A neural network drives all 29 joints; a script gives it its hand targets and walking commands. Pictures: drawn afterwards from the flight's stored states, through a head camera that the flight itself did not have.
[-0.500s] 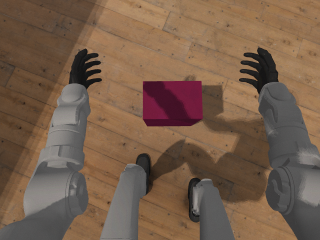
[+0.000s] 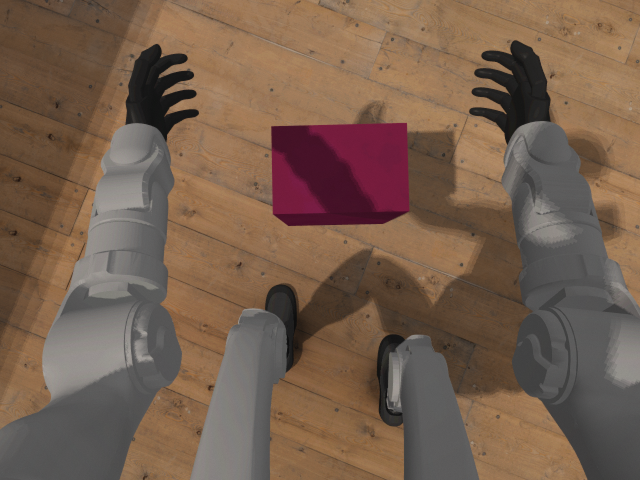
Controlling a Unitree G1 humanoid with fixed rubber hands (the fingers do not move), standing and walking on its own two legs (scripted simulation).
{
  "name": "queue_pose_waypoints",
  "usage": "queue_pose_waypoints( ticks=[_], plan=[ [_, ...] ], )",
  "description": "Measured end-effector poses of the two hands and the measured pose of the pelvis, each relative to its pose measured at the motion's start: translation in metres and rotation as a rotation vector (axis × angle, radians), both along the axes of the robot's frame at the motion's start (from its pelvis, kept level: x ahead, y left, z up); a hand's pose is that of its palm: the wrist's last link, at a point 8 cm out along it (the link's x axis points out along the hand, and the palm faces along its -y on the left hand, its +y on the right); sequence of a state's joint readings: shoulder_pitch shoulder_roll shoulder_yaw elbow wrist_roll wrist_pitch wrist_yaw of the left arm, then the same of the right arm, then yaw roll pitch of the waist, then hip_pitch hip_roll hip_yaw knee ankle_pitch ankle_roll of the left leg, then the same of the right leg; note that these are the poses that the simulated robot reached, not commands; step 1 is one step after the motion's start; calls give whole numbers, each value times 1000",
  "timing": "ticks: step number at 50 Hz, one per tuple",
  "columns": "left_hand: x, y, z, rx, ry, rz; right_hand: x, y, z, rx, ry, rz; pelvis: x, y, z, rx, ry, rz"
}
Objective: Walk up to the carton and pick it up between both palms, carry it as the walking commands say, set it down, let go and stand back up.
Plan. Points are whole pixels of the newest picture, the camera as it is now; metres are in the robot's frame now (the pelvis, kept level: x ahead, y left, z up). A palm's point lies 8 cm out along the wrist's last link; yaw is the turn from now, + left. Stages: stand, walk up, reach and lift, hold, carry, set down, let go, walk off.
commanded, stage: reach and lift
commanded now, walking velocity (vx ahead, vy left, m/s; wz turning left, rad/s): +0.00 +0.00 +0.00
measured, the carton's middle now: (337, 183) +0.50 +0.03 -0.47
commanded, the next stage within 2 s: none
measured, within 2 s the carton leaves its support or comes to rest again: neither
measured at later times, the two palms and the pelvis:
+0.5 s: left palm (198, 157) +0.48 +0.25 -0.27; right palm (471, 158) +0.52 -0.16 -0.26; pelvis -0.03 -0.01 -0.15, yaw -1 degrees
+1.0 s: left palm (223, 174) +0.48 +0.25 -0.39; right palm (442, 176) +0.51 -0.15 -0.38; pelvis -0.05 -0.01 -0.22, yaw -1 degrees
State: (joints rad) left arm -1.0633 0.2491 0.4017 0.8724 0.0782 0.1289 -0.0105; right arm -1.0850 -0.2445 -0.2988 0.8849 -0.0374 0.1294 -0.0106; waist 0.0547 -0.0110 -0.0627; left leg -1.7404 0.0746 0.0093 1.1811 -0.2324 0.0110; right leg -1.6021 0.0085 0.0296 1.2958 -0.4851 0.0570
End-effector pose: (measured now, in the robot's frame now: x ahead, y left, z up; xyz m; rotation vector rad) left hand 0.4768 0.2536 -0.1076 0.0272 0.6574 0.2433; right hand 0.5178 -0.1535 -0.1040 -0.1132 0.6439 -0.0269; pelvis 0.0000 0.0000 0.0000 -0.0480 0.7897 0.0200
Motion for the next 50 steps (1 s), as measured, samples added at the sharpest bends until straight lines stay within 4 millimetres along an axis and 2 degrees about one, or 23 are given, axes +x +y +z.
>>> queue_pose_waypoints(
  ticks=[12, 21, 40, 50],
  plan=[
    [1, 2, -87, -2, -12, 30, 2, 0, -86, -6, -17, -13, -12, -5, -81, 0, 49, -3],
    [2, -1, -138, -7, -13, 33, -1, -1, -137, -16, -14, -15, -24, -6, -130, -1, 31, -7],
    [2, -9, -241, -17, 32, 46, -4, 4, -235, -21, 30, -2, -43, -11, -198, 8, -67, -19],
    [2, -8, -282, -22, 44, 59, -5, 4, -278, -13, 42, -2, -48, -14, -223, 13, -114, -24]
  ],
)
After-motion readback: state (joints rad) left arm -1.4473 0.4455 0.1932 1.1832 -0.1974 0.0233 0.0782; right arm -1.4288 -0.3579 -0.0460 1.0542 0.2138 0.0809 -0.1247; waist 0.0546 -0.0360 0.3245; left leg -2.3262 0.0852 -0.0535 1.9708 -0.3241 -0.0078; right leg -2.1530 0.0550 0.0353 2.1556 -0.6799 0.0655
